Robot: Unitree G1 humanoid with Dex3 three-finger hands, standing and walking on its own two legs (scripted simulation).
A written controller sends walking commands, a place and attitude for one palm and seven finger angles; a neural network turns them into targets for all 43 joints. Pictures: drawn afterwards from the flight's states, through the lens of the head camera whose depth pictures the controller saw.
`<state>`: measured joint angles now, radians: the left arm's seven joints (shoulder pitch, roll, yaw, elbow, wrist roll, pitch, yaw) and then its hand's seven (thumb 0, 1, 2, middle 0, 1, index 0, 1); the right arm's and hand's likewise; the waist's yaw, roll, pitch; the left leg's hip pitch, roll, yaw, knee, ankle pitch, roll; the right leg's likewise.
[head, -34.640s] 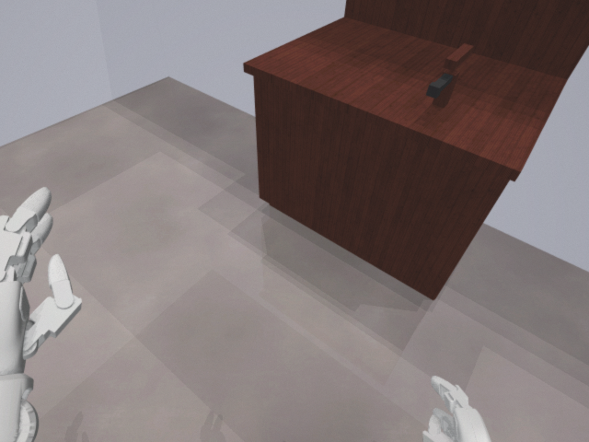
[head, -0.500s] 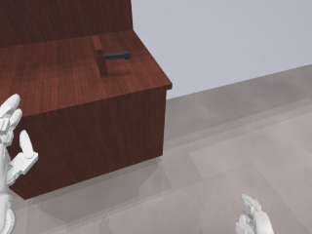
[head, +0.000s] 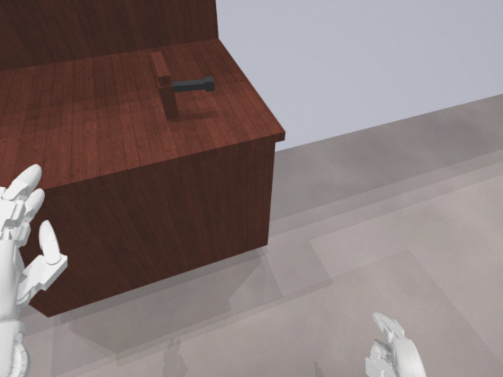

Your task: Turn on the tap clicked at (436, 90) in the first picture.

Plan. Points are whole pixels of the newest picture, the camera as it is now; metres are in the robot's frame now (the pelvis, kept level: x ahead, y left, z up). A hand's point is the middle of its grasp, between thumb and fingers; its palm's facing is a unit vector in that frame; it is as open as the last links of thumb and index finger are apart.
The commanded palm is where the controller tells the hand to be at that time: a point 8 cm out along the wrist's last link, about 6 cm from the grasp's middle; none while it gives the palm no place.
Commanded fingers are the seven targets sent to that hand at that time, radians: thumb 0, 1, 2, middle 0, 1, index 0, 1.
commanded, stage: stand and check the lever's angle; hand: left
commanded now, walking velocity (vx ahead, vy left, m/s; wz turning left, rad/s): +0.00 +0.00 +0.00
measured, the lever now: (209, 83) +0.80 +0.17 +0.05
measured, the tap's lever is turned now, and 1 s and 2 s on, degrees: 78 78 78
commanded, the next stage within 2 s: stand and wait in 0.08 s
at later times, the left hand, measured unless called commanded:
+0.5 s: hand (47, 273) +0.20 +0.25 +0.15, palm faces +0.39 -0.85 -0.37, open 7.4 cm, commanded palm +0.15 +0.29 +0.18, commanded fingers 0.00 0.90 0.90 -0.20 -0.30 -0.20 -0.30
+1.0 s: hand (41, 275) +0.20 +0.26 +0.15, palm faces +0.40 -0.84 -0.36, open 7.4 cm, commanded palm +0.14 +0.30 +0.18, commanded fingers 0.00 0.90 0.90 -0.20 -0.30 -0.20 -0.30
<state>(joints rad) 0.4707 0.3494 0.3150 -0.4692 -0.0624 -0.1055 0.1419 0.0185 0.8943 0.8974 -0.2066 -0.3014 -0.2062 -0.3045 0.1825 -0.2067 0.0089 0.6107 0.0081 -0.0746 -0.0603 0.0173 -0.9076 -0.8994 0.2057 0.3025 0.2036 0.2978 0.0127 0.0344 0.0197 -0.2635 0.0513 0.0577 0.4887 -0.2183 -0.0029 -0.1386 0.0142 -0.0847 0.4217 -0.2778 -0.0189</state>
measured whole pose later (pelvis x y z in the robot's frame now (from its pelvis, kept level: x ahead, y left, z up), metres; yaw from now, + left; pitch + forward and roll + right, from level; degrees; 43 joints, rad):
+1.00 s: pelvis -0.02 +0.01 +0.00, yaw +1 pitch -1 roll -2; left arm 0.46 0.34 0.30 -0.45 -0.06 -0.10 0.15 0.02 0.89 0.90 -0.21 -0.30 -0.21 -0.30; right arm 0.18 -0.21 0.01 0.61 0.00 -0.08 -0.07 0.02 -0.91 -0.90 0.21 0.30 0.20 0.30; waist 0.01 0.03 0.02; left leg -0.27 0.04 0.05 0.45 -0.17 0.02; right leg -0.13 0.00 -0.09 0.36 -0.22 0.00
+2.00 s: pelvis -0.02 +0.01 +0.00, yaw +1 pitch -1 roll -2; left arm 0.47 0.35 0.30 -0.45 -0.06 -0.10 0.14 0.02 0.89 0.90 -0.21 -0.30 -0.21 -0.30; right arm 0.18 -0.21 0.01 0.61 0.01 -0.07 -0.07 0.02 -0.91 -0.90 0.20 0.30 0.20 0.30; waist 0.01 0.03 0.02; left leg -0.26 0.04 0.05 0.45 -0.17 0.02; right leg -0.12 0.01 -0.09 0.35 -0.22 0.00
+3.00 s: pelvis -0.01 +0.00 +0.00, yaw +1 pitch -1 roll -2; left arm 0.47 0.35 0.29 -0.45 -0.06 -0.10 0.14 0.02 0.89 0.90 -0.21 -0.30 -0.21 -0.30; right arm 0.18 -0.22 0.01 0.61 0.01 -0.07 -0.07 0.02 -0.91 -0.90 0.20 0.30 0.20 0.30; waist 0.01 0.04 0.01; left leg -0.25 0.05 0.04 0.44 -0.18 0.00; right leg -0.11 0.02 -0.10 0.35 -0.22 -0.01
